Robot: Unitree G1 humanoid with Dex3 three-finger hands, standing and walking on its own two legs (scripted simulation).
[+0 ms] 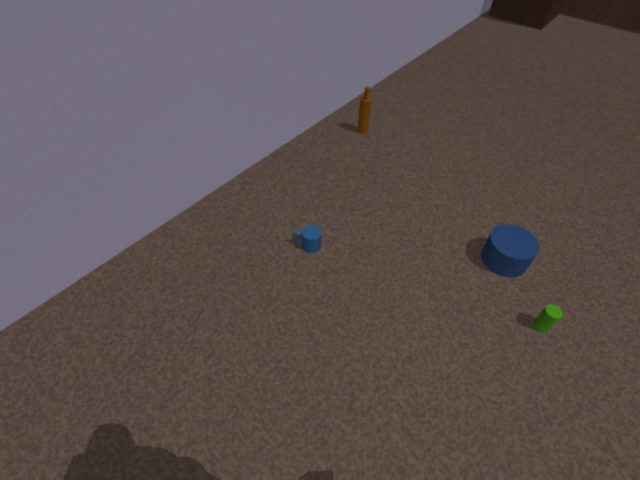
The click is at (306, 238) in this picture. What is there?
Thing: mug
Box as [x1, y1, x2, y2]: [293, 225, 321, 252]
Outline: 293,233 294,241 301,242 302,247 305,251 315,252 320,248 321,231 317,226 307,225 302,229 301,232
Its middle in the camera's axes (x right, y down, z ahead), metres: -0.04 +0.01 +1.60
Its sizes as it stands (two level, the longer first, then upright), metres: 0.114 0.080 0.085
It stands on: the floor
